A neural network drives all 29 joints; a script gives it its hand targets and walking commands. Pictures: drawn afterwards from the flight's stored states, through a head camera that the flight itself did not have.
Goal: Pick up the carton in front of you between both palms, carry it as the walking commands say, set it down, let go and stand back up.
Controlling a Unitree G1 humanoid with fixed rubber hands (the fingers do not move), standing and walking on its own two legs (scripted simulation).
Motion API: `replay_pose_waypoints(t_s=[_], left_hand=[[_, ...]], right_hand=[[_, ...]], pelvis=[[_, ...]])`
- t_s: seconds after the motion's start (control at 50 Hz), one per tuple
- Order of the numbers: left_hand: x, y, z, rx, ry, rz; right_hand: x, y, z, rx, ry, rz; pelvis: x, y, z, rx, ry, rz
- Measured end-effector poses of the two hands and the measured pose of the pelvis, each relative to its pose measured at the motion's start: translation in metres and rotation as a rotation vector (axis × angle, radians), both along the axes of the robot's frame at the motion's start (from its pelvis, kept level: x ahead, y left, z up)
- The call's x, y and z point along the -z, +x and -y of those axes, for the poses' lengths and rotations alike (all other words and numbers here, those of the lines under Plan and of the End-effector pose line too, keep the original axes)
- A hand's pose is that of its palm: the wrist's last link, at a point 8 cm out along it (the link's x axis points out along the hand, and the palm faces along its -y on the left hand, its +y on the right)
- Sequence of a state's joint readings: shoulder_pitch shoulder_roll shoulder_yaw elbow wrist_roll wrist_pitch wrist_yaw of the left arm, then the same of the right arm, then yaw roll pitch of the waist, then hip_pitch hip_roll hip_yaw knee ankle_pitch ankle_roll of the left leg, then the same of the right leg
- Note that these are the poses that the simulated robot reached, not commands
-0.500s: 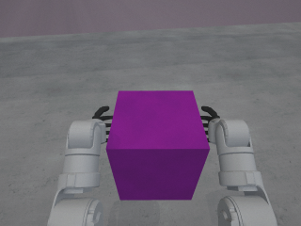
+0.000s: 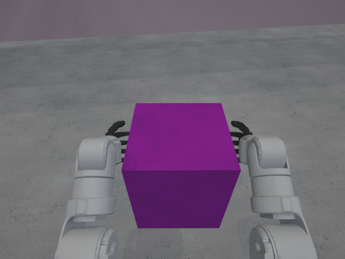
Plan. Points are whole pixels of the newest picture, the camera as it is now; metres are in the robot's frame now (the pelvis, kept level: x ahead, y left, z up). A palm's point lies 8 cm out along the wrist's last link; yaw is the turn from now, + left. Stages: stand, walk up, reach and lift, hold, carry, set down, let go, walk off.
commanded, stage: carry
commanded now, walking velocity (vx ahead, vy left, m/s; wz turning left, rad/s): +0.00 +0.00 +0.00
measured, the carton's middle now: (178, 167) +0.35 +0.00 +0.05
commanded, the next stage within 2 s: none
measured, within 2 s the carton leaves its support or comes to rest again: neither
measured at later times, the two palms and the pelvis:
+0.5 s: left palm (114, 141) +0.36 +0.15 +0.13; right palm (245, 141) +0.36 -0.15 +0.13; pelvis +0.02 +0.00 +0.00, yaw +0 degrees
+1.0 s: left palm (147, 103) +0.58 +0.09 +0.08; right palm (240, 107) +0.57 -0.21 +0.07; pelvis +0.22 -0.03 -0.03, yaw +0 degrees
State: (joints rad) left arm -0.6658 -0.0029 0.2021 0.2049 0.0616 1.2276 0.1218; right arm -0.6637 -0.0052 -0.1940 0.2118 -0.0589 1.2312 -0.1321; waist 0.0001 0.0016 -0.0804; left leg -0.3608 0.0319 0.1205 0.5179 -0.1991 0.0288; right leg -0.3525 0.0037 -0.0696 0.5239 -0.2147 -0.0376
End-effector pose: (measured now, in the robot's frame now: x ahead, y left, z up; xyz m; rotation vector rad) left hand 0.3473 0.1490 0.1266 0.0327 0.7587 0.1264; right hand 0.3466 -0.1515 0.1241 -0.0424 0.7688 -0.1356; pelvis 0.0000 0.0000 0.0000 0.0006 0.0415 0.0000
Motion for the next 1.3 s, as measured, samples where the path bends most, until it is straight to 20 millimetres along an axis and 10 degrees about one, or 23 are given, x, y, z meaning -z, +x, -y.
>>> replay_pose_waypoints(t_s=[0.44, 0.78, 1.04, 1.2, 1.3], left_hand=[[-0.003, 0.005, 0.002, 0.004, 0.003, -0.003], [0.019, 0.114, 0.005, 0.031, 0.005, -0.03], [0.053, 0.249, 0.057, 0.013, 0.021, -0.041], [0.051, 0.344, 0.015, -0.176, -0.014, 0.064], [0.075, 0.437, -0.016, -0.223, -0.011, 0.122]], right_hand=[[-0.003, 0.005, 0.002, -0.001, -0.002, -0.003], [0.024, 0.101, 0.004, 0.01, -0.017, -0.031], [0.056, 0.248, 0.057, 0.03, 0.036, -0.04], [0.046, 0.397, 0.011, -0.106, 0.069, 0.059], [0.071, 0.5, -0.023, -0.164, 0.051, 0.117]], pelvis=[[0.0, 0.012, 0.001, -0.001, 0.002, -0.007], [0.014, 0.11, -0.002, 0.0, -0.005, -0.047], [0.025, 0.239, 0.038, -0.001, 0.0, -0.049], [0.036, 0.36, 0.054, -0.041, 0.008, -0.038], [0.09, 0.468, 0.051, -0.035, -0.004, 0.0]])
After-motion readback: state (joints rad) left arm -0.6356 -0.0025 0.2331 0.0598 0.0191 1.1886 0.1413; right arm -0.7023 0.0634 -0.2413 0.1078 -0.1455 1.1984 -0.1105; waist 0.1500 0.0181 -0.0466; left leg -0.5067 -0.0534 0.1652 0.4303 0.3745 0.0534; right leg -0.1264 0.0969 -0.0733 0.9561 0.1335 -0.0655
